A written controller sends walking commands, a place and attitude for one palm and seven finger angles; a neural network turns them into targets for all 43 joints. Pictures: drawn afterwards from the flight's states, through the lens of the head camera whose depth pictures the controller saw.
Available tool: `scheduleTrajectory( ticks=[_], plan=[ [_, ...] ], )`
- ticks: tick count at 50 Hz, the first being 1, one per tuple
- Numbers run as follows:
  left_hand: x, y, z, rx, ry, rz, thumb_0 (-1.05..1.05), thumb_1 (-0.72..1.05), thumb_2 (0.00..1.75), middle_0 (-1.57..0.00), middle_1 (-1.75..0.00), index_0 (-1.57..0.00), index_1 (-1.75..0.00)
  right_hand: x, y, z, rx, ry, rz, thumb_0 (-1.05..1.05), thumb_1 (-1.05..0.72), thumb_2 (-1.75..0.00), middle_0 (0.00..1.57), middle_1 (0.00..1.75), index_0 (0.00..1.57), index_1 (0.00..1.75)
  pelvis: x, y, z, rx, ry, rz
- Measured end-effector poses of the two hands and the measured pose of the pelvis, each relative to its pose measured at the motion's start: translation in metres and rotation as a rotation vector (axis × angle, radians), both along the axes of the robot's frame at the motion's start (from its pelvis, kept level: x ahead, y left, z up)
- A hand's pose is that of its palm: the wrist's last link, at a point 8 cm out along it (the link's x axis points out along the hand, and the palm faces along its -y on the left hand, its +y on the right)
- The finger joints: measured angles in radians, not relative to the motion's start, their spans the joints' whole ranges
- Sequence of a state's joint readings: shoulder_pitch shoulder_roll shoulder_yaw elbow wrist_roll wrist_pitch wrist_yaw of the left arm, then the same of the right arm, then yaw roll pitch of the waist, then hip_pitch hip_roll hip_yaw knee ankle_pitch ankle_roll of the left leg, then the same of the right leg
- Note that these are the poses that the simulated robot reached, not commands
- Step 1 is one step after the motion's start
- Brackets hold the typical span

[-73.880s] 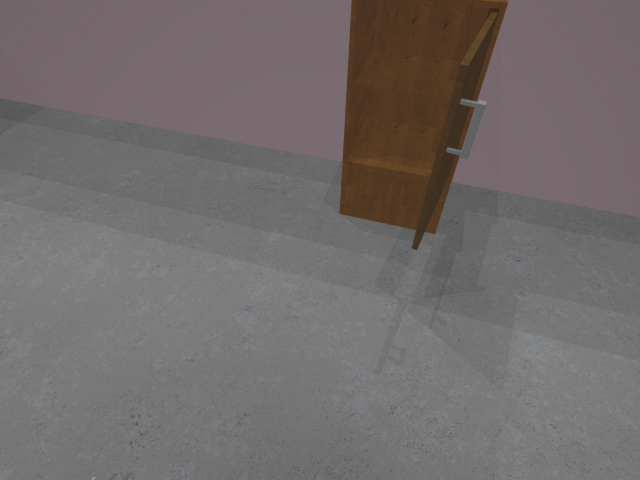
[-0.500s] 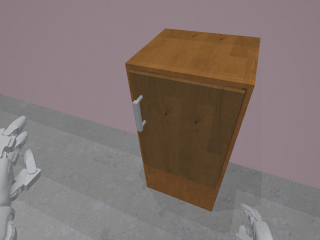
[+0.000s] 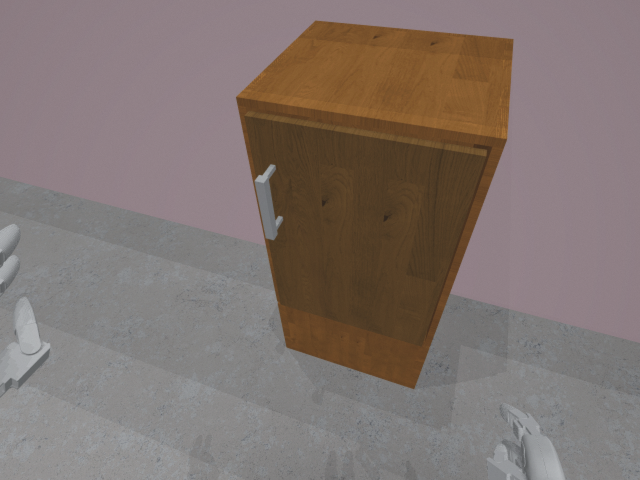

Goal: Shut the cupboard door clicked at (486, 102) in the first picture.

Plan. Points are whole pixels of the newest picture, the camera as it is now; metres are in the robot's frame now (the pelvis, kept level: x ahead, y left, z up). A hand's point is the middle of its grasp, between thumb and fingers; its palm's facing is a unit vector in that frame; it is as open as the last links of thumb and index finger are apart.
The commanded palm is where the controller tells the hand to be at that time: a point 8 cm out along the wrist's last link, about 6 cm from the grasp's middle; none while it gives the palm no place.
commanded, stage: step back with the hand held close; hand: left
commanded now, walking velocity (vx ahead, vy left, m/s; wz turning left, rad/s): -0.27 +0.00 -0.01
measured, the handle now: (271, 203) +0.62 +0.15 -0.03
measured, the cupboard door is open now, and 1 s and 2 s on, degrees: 0 0 0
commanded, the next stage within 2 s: stop stepping back and stand still in 1.22 s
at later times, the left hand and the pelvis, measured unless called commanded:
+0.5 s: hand (6, 415) +0.14 +0.26 +0.17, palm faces +0.47 -0.77 -0.43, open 7.4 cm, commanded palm +0.08 +0.29 +0.18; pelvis -0.06 -0.01 -0.02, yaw +0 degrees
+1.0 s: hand out of the picture +0.07 +0.26 +0.17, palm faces +0.47 -0.77 -0.42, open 7.4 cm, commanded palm +0.00 +0.31 +0.18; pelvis -0.12 +0.00 -0.01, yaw +4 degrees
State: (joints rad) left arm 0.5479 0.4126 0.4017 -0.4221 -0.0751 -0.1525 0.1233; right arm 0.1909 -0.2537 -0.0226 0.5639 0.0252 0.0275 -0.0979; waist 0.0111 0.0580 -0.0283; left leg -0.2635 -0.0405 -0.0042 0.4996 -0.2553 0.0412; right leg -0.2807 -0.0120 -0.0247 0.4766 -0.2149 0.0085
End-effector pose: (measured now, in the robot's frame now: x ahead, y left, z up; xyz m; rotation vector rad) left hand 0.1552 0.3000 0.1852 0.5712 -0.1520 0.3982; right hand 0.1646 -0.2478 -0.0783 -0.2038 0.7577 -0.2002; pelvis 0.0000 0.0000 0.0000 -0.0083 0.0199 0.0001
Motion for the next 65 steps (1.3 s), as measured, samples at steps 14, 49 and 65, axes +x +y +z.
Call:
scheduleTrajectory(
  ticks=[14,49,65],
  plan=[
    [-0.043,0.008,-0.009,0.008,-0.088,-0.005,0.01,0.89,0.9,-0.21,-0.3,-0.21,-0.3,-0.048,0.011,0.004,-0.032,-0.032,0.028,0.01,-0.9,-0.9,0.21,0.3,0.2,0.3,-0.04,0.003,-0.009,-0.014,-0.006,-0.001],
    [-0.129,-0.006,0.0,0.035,-0.211,-0.05,0.01,0.88,0.9,-0.21,-0.3,-0.21,-0.3,-0.103,0.01,0.004,-0.057,-0.041,0.105,0.01,-0.9,-0.9,0.21,0.3,0.2,0.3,-0.115,-0.006,-0.014,-0.032,0.005,0.061],
    [-0.173,0.029,-0.003,-0.051,-0.211,0.006,0.01,0.89,0.9,-0.21,-0.3,-0.21,-0.3,-0.154,0.053,0.015,-0.035,-0.04,0.153,0.01,-0.9,-0.9,0.21,0.3,0.2,0.3,-0.168,0.012,-0.003,-0.08,0.083,-0.002]
  ],
)
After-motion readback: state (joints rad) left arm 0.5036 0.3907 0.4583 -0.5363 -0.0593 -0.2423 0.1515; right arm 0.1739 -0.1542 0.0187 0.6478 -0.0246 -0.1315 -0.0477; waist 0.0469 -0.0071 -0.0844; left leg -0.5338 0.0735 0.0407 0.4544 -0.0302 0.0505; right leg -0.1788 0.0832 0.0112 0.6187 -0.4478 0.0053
